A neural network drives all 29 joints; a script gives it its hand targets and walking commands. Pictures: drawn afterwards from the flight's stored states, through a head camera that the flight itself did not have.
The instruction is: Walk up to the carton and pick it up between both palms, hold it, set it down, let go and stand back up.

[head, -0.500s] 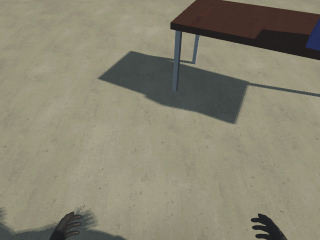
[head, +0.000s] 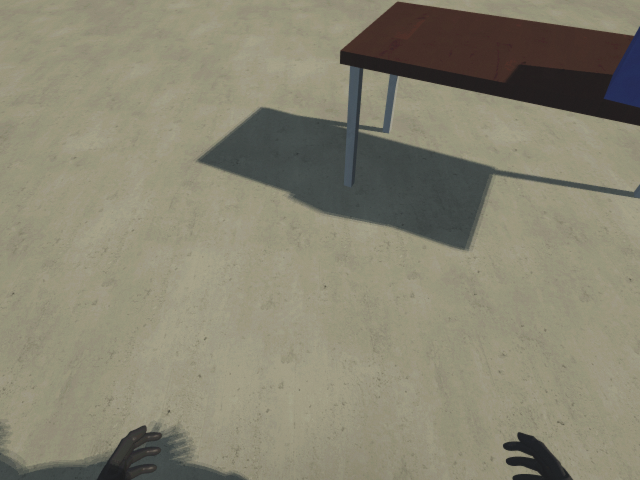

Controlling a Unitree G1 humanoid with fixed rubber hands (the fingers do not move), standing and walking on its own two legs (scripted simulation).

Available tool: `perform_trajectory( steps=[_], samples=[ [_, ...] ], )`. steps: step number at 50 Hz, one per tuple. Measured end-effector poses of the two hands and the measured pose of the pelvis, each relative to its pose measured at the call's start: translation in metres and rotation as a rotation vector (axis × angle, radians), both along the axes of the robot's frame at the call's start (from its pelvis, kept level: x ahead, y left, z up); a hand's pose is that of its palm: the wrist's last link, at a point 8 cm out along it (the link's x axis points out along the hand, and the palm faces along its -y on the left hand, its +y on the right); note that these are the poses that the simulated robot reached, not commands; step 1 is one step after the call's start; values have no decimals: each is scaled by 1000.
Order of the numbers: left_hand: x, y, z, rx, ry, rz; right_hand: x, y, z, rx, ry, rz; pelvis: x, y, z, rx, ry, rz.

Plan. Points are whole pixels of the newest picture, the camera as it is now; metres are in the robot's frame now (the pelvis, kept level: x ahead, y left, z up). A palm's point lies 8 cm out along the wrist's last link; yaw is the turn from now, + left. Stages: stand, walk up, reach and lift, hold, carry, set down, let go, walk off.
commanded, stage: stand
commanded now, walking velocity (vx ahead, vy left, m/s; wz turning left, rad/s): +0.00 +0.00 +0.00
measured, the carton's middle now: out of the picture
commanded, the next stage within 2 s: walk up in 1.18 s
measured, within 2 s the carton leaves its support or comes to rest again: neither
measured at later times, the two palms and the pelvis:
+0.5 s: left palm out of the picture +0.15 +0.27 -0.08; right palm out of the picture +0.13 -0.28 -0.09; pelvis +0.01 +0.00 +0.00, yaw +0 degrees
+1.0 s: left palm out of the picture +0.14 +0.27 -0.08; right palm out of the picture +0.12 -0.28 -0.09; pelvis +0.00 +0.00 +0.00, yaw +0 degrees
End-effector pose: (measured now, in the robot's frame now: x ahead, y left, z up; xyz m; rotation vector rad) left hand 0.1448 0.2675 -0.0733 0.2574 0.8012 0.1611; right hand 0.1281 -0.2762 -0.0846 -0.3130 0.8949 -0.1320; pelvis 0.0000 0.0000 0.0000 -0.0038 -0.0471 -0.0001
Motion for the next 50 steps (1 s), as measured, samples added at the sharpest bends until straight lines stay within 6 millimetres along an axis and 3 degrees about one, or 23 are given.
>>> perform_trajectory(
  steps=[10,27,50],
  samples=[
    [-4,1,-1,-1,18,2,-6,-1,-2,0,27,-7,-1,0,2,-1,6,0],
    [6,2,-4,-1,46,2,5,-1,-2,-1,53,-5,13,1,4,-1,33,0],
    [-6,2,-5,-3,48,6,-9,-2,-3,-3,57,-11,3,1,4,-1,19,0]
  ],
)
